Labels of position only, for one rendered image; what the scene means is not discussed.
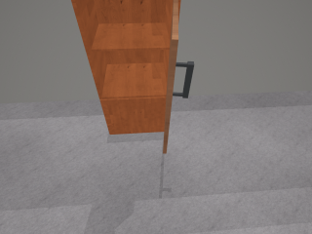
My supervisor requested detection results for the cupboard door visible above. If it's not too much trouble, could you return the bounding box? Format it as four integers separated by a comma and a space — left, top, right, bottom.
163, 0, 178, 154

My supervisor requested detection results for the handle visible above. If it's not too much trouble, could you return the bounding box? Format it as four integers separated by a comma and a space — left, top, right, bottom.
173, 61, 194, 98

